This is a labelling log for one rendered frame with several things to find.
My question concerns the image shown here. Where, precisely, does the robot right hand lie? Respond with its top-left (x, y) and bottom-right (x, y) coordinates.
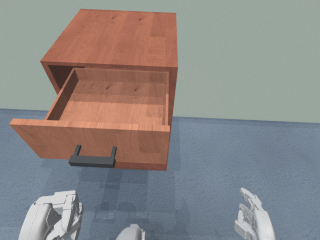
top-left (234, 187), bottom-right (276, 240)

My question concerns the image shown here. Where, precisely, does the drawer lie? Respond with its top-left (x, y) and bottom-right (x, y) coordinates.
top-left (9, 67), bottom-right (170, 164)

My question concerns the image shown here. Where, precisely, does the handle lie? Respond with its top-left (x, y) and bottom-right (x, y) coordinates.
top-left (68, 145), bottom-right (117, 168)

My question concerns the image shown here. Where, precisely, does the cabinet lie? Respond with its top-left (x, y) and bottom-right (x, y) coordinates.
top-left (40, 9), bottom-right (178, 171)

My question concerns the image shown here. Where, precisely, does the robot left hand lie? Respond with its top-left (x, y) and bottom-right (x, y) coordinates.
top-left (18, 190), bottom-right (84, 240)

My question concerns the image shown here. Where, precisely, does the robot left thigh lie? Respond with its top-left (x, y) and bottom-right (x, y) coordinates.
top-left (116, 227), bottom-right (146, 240)

